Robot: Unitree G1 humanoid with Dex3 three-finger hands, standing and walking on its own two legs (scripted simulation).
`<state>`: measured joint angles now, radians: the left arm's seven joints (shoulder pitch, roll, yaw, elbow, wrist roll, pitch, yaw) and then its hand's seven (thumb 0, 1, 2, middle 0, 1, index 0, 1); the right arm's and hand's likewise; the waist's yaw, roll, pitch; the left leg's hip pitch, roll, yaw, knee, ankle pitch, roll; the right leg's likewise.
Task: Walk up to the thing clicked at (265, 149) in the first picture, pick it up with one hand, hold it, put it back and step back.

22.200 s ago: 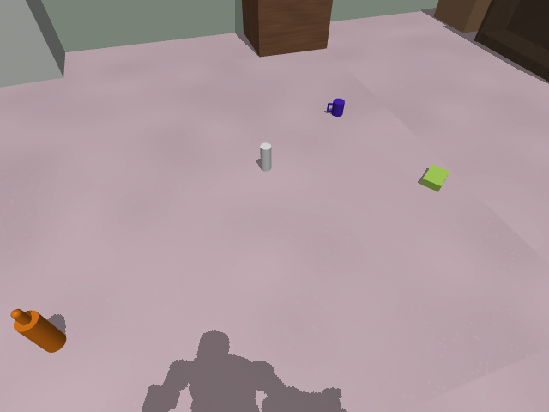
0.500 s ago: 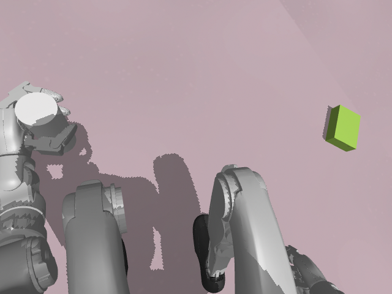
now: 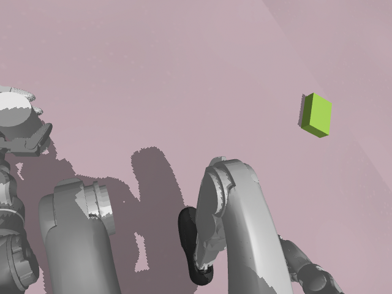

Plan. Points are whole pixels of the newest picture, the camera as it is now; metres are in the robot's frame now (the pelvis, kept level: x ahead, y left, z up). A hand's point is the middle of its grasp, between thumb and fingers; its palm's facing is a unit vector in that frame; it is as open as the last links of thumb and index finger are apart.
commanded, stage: lower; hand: left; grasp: from the side
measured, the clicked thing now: (23, 127) +0.43 +0.26 -0.14
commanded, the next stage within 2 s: loosen in 1.06 s
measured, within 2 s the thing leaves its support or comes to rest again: rests again in 1.10 s
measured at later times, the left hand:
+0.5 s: hand (36, 129) +0.44 +0.25 -0.17, palm faces +0.18 -0.98 +0.01, open 8.3 cm
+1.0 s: hand (39, 131) +0.44 +0.25 -0.19, palm faces +0.22 -0.98 +0.00, open 8.3 cm
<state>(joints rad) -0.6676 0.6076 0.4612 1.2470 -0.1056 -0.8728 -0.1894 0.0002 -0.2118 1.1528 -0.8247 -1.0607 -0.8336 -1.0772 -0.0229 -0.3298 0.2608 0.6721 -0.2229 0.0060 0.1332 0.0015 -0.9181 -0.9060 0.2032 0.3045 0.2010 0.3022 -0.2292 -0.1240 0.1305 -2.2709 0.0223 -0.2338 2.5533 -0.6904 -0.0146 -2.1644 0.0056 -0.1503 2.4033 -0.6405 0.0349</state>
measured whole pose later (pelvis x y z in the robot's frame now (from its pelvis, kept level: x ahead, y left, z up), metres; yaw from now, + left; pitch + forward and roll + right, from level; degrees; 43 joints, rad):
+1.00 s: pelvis -0.01 +0.01 -0.01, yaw -5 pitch +13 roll -18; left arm -0.69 0.82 0.45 1.44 -0.08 -1.07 -0.04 0.00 -0.21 1.15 -0.83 -1.06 -0.84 -1.07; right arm -0.17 -0.36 0.51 0.58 -0.35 0.02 0.13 0.00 -0.91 -0.90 0.20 0.30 0.20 0.30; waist -0.27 -0.27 0.31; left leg -2.22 0.02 -0.37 2.65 -0.71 -0.01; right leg -2.06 0.05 -0.25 2.38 -0.61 0.07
